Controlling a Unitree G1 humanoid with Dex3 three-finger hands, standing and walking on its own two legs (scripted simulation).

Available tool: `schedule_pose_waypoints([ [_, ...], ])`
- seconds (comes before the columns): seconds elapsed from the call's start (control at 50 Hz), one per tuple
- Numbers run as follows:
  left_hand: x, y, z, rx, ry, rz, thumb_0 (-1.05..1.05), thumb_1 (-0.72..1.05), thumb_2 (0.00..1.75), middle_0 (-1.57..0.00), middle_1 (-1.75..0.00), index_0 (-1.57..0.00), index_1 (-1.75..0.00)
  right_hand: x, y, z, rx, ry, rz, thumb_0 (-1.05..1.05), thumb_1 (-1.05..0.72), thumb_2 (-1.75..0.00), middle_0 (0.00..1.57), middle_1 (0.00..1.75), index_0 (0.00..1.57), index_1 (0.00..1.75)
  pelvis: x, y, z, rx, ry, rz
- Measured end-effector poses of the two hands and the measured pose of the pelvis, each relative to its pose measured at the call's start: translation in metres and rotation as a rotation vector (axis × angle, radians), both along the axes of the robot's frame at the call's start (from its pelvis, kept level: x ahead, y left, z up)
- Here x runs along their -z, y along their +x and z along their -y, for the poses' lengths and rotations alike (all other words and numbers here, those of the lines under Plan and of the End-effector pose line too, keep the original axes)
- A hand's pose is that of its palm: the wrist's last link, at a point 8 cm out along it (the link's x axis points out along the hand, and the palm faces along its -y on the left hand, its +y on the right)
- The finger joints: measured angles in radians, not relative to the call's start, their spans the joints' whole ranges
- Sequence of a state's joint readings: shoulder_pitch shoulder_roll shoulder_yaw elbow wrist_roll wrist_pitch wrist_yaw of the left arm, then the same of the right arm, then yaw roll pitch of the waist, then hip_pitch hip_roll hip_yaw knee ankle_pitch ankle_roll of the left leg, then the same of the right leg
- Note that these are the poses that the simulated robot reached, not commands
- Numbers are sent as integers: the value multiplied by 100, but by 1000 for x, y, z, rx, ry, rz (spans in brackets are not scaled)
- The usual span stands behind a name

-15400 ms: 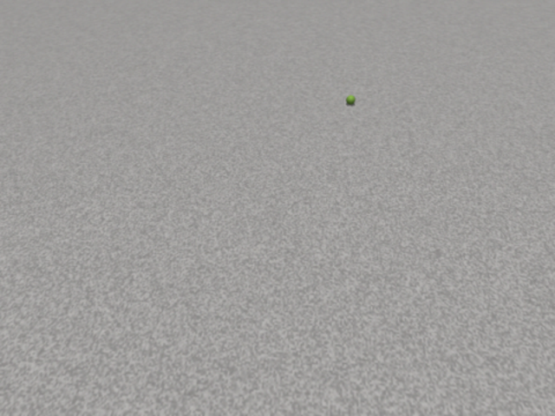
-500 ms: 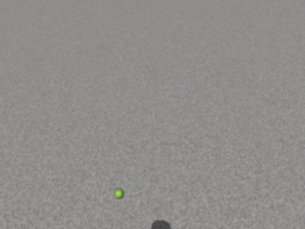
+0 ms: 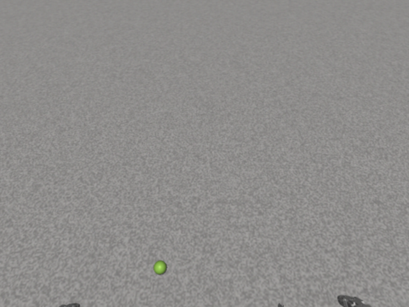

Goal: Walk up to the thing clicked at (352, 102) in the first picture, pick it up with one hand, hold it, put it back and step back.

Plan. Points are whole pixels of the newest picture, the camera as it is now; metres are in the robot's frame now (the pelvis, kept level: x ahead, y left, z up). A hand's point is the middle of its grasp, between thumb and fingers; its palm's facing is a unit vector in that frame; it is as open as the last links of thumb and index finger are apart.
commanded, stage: walk up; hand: left
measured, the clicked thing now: (160, 267) +0.40 +0.24 -0.75
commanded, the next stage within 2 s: stand in 1.18 s
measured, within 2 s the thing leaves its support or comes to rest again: neither
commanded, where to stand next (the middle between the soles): +0.03 +0.00 m, yaw +0 degrees
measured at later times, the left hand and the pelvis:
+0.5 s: hand out of the picture +0.04 +0.27 -0.16, palm faces +0.00 -0.94 -0.34, open 7.4 cm; pelvis -0.01 +0.01 +0.00, yaw +1 degrees
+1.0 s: hand out of the picture +0.08 +0.26 -0.15, palm faces +0.02 -0.94 -0.35, open 7.4 cm; pelvis -0.01 +0.00 +0.00, yaw +1 degrees
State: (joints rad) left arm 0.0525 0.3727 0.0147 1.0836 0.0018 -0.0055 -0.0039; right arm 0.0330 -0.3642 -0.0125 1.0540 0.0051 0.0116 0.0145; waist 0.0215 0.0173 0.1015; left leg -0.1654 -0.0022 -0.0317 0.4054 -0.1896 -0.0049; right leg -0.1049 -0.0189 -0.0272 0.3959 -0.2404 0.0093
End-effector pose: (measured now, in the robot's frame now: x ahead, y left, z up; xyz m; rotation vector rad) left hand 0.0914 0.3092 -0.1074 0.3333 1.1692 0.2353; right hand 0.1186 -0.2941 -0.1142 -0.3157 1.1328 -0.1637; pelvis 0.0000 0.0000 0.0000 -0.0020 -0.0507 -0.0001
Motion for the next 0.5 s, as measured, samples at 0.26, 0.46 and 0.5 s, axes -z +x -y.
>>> schedule_pose_waypoints([
  [0.26,8,-34,-2,-16,-34,-61,1,91,89,-20,-30,-20,-30,1,-42,-7,29,-3,-80,0,-90,-90,21,30,20,30,-3,-12,-8,-4,-4,-1],
  [0.46,12,-52,0,-30,-41,-97,1,91,89,-20,-30,-20,-30,3,-59,-6,42,-4,-121,0,-90,-90,21,30,20,30,-3,-14,-8,-14,-5,-13],
  [0.5,11,-53,0,-33,-38,-98,1,91,89,-20,-30,-20,-30,4,-58,-6,41,-3,-120,0,-90,-90,21,30,20,30,-3,-13,-8,-15,-5,-14],
])
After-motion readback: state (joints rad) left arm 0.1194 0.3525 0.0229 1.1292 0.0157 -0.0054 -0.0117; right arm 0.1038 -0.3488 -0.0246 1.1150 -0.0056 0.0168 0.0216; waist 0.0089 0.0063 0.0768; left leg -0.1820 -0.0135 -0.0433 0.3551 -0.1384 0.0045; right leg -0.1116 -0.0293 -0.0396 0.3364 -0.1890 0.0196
